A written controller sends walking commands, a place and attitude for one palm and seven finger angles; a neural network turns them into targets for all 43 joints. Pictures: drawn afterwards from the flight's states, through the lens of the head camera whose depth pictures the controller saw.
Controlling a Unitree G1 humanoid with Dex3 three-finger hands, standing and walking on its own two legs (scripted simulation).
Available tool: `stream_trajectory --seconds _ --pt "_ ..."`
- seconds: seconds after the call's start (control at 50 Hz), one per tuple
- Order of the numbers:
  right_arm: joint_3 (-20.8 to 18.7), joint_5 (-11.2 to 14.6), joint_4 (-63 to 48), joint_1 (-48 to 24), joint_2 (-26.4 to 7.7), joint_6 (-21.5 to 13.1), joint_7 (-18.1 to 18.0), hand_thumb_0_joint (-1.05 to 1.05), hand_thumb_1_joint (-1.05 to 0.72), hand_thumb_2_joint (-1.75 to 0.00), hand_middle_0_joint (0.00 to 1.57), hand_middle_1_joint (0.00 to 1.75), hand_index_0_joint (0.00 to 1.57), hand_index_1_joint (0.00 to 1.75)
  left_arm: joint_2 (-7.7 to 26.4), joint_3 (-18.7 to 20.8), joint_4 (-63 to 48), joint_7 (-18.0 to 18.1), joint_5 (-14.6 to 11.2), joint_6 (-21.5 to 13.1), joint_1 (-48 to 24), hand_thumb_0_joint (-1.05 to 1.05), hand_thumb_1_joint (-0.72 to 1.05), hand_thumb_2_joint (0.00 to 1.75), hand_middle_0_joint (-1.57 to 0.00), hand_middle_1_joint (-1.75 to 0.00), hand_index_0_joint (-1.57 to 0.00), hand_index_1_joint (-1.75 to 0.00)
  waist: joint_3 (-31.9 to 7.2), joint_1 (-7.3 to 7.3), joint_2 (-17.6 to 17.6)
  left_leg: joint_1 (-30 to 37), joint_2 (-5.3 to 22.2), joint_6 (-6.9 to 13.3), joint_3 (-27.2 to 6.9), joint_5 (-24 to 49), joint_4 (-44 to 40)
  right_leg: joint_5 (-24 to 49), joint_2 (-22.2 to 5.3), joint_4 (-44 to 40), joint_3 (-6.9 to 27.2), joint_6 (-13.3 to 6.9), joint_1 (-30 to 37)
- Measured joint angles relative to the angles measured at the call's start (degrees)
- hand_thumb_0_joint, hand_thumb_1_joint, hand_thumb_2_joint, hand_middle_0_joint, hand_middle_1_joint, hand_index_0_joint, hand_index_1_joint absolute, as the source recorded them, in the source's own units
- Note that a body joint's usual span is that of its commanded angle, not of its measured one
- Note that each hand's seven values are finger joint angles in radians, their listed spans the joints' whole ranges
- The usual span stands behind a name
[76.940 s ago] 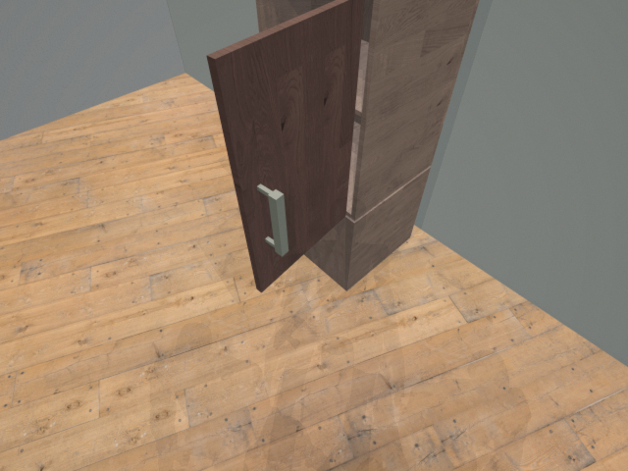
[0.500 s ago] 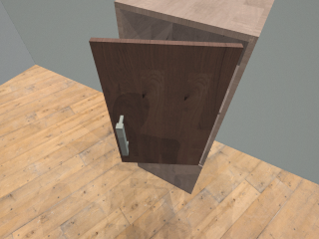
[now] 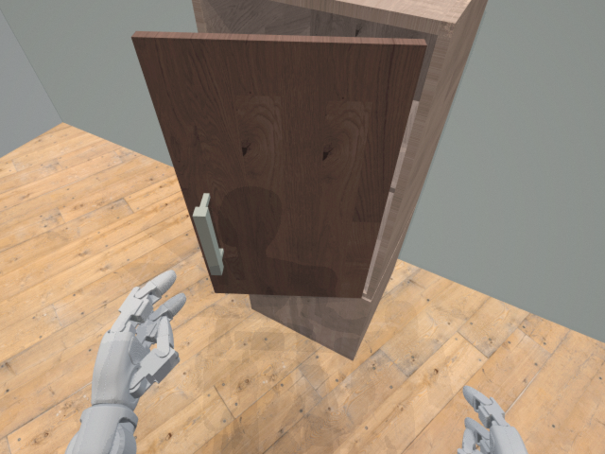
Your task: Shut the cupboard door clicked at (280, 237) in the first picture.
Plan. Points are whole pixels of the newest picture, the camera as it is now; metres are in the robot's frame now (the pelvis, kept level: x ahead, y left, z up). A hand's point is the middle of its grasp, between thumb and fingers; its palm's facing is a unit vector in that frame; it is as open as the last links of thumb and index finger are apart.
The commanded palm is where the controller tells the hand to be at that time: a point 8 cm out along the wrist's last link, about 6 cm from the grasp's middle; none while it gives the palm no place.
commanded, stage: raise the hand and make a fist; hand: left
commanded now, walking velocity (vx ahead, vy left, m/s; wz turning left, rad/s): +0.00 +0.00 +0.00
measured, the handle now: (211, 236) +0.50 +0.18 -0.05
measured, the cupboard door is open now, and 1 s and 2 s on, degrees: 26 26 26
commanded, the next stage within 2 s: bring the fist close to the handle in 1.62 s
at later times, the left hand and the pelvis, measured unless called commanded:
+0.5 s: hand (173, 408) +0.20 +0.17 -0.04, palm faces -0.05 -1.00 +0.02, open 4.3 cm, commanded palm +0.16 +0.24 -0.03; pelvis -0.03 +0.00 -0.07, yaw -1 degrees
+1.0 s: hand (124, 403) +0.20 +0.23 -0.02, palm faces +0.05 -1.00 -0.03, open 3.1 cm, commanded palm +0.17 +0.27 -0.03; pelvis -0.02 +0.04 -0.07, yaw +0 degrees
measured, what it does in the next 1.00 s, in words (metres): lowers itself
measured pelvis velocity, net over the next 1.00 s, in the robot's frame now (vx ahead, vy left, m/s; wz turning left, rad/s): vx -0.02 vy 0.04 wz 0.00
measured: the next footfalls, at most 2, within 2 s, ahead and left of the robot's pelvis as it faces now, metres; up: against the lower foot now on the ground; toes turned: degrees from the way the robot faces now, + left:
none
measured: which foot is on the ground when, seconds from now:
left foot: down 0.00-1.00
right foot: down 0.00-1.00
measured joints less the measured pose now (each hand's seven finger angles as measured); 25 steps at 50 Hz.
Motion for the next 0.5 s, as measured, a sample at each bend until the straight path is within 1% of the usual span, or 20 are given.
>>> stream_trajectory --seconds 0.02,0.04,0.06,0.1,0.12,0.16,0.18,0.22,0.26,0.3,0.32,0.34,0.36,0.4,0.44,0.46,0.48,0.5 --pt "-0.3 0.1 -1.6 -0.9 0.2 0.2 0.4 0.01 -0.91 -0.90 0.20 0.30 0.20 0.30 0.1 0.6 0.7 -3.5 -0.7 -3.2 0.7 0.00 0.92 0.90 -0.32 -0.44 -0.32 -0.43 -0.5 0.35 -1.3 -2.6 0.1 -0.3 -0.3 -1.3 2.5 -0.8 0.4 2.5 0.2 -0.4 -2.7" --pt "-0.7 0.2 -3.4 -1.6 0.1 0.4 0.6 0.01 -0.91 -0.90 0.20 0.30 0.20 0.30 0.1 1.1 1.5 -6.4 -1.0 -5.4 1.7 0.00 0.92 0.90 -0.34 -0.46 -0.34 -0.45 -0.7 0.71 -2.2 -5.1 0.3 -0.4 -0.7 -2.0 4.9 -1.6 0.8 4.9 0.1 -0.8 -5.3" --pt "-1.0 0.3 -5.3 -2.3 -0.2 0.7 0.7 0.01 -0.91 -0.90 0.20 0.30 0.20 0.30 0.3 1.6 2.2 -8.5 -1.2 -6.6 2.9 0.00 0.92 0.90 -0.36 -0.47 -0.36 -0.47 -0.8 1.03 -2.8 -7.6 0.6 -0.7 -1.1 -2.7 7.7 -2.4 1.1 7.2 -0.3 -1.1 -7.5" --pt "-1.8 0.4 -8.4 -3.5 -1.1 1.2 0.6 0.01 -0.91 -0.90 0.20 0.30 0.20 0.30 1.2 2.5 2.7 -10.3 -1.2 -6.6 5.7 0.00 0.91 0.90 -0.40 -0.51 -0.40 -0.51 -0.4 1.79 -3.1 -12.0 1.1 -1.2 -2.0 -4.8 12.9 -3.8 1.4 11.4 -1.4 -1.7 -11.4" --pt "-2.1 0.4 -9.7 -4.0 -1.6 1.4 0.4 0.01 -0.91 -0.90 0.20 0.30 0.20 0.30 1.7 2.9 2.5 -10.3 -1.4 -6.3 7.2 0.00 0.91 0.90 -0.42 -0.53 -0.41 -0.53 -0.2 2.26 -2.9 -14.1 1.2 -1.3 -2.5 -5.7 15.2 -4.5 1.5 13.2 -2.0 -2.0 -13.0" --pt "-2.4 0.4 -11.3 -5.0 -2.4 1.2 -0.2 0.01 -0.91 -0.90 0.20 0.30 0.20 0.30 2.6 3.8 0.5 -9.1 -2.2 -5.9 10.1 0.01 0.91 0.90 -0.45 -0.57 -0.45 -0.57 0.1 3.23 -2.0 -17.8 1.4 -1.6 -3.7 -7.0 19.4 -5.5 1.7 16.3 -3.3 -2.3 -16.0" --pt "-2.4 0.3 -11.6 -5.5 -2.7 1.0 -0.5 0.01 -0.91 -0.90 0.20 0.30 0.20 0.30 3.0 4.1 -1.6 -8.2 -2.8 -6.2 11.4 0.01 0.91 0.90 -0.47 -0.59 -0.47 -0.59 0.1 3.72 -1.5 -19.5 1.5 -1.6 -4.4 -7.5 21.2 -6.0 1.8 17.6 -4.0 -2.4 -17.3" --pt "-1.8 0.2 -11.4 -6.3 -2.7 0.5 -1.4 0.01 -0.91 -0.90 0.20 0.30 0.20 0.30 3.7 4.4 -6.6 -7.0 -4.2 -8.0 12.7 0.02 0.90 0.90 -0.51 -0.63 -0.50 -0.63 -0.1 4.67 -0.4 -22.4 1.6 -1.7 -5.5 -8.5 24.3 -6.7 1.9 19.7 -5.2 -2.6 -19.4" --pt "-0.7 0.2 -10.6 -6.9 -2.2 0.1 -2.2 0.01 -0.91 -0.90 0.20 0.30 0.20 0.30 4.1 3.8 -11.3 -7.2 -5.6 -10.1 11.9 0.02 0.91 0.90 -0.54 -0.67 -0.54 -0.67 -0.2 5.28 0.8 -24.6 1.7 -1.7 -6.5 -9.1 26.6 -7.1 1.9 21.2 -6.2 -2.7 -21.0" --pt "0.9 0.3 -10.0 -7.1 -1.4 0.1 -2.9 0.01 -0.91 -0.90 0.20 0.30 0.20 0.30 4.4 2.3 -14.5 -8.8 -6.4 -10.5 9.2 0.02 0.91 0.90 -0.58 -0.71 -0.57 -0.71 -0.3 5.44 2.1 -26.1 1.7 -1.5 -7.0 -9.4 28.2 -7.2 1.9 22.1 -6.8 -2.6 -22.1" --pt "1.7 0.5 -9.8 -7.0 -0.7 0.4 -3.1 0.01 -0.91 -0.90 0.20 0.30 0.20 0.30 4.5 1.5 -15.0 -9.8 -6.3 -9.5 7.4 0.02 0.91 0.90 -0.59 -0.73 -0.59 -0.73 -0.3 5.35 2.6 -26.6 1.7 -1.5 -7.1 -9.4 28.6 -7.2 1.9 22.4 -6.9 -2.5 -22.5" --pt "2.4 0.8 -9.6 -6.8 0.1 0.9 -3.3 0.01 -0.91 -0.90 0.20 0.30 0.20 0.30 4.7 0.7 -15.0 -10.9 -6.0 -7.8 5.6 0.02 0.91 0.90 -0.61 -0.75 -0.61 -0.75 -0.4 5.15 3.0 -27.0 1.7 -1.4 -7.0 -9.3 28.7 -7.1 1.9 22.5 -6.8 -2.3 -22.9" --pt "3.0 1.1 -9.6 -6.3 0.9 1.5 -3.4 0.01 -0.91 -0.90 0.20 0.30 0.20 0.30 5.0 -0.1 -14.6 -11.7 -5.6 -5.1 3.9 0.02 0.91 0.90 -0.63 -0.77 -0.63 -0.77 -0.4 4.85 3.2 -27.1 1.8 -1.3 -6.7 -9.2 28.6 -6.9 2.0 22.4 -6.5 -2.2 -23.1" --pt "3.9 1.8 -10.0 -4.9 2.5 3.1 -3.5 0.01 -0.91 -0.90 0.20 0.30 0.20 0.30 5.2 -1.1 -12.9 -12.5 -4.6 1.8 1.5 0.01 0.91 0.90 -0.67 -0.81 -0.66 -0.81 -0.2 4.02 3.6 -26.6 1.9 -1.1 -5.9 -8.9 27.6 -6.3 2.1 21.6 -5.7 -1.9 -23.0" --pt "4.2 2.1 -10.5 -2.9 3.7 4.6 -3.4 0.01 -0.91 -0.90 0.20 0.30 0.20 0.30 5.0 -1.2 -11.9 -11.3 -3.9 8.4 1.3 0.01 0.91 0.90 -0.70 -0.85 -0.70 -0.84 -0.1 2.94 3.8 -25.6 2.0 -0.7 -4.9 -8.4 26.0 -5.7 2.1 20.3 -4.7 -1.5 -22.4" --pt "4.2 2.1 -10.7 -1.8 4.1 5.2 -3.3 0.01 -0.90 -0.90 0.20 0.30 0.20 0.30 4.6 -0.9 -12.0 -10.0 -3.7 10.7 1.9 0.01 0.90 0.90 -0.72 -0.87 -0.72 -0.86 -0.2 2.47 3.7 -24.9 2.0 -0.4 -4.4 -8.2 25.1 -5.4 2.1 19.6 -4.1 -1.2 -21.9" --pt "4.0 2.1 -10.6 -0.8 4.4 5.6 -3.3 0.01 -0.90 -0.90 0.20 0.30 0.20 0.30 4.2 -0.4 -12.4 -8.2 -3.6 11.9 3.0 0.01 0.90 0.90 -0.74 -0.89 -0.74 -0.88 -0.3 2.16 3.6 -24.2 2.1 -0.2 -3.9 -8.0 24.2 -5.1 2.2 18.8 -3.6 -0.9 -21.5" --pt "3.7 1.9 -10.5 0.3 4.6 5.9 -3.3 0.01 -0.90 -0.90 0.20 0.30 0.21 0.30 3.7 0.3 -13.0 -6.3 -3.5 12.2 4.2 0.01 0.90 0.90 -0.76 -0.91 -0.76 -0.90 -0.4 1.98 3.5 -23.6 2.2 0.0 -3.4 -7.9 23.4 -4.9 2.3 18.1 -3.1 -0.7 -21.0"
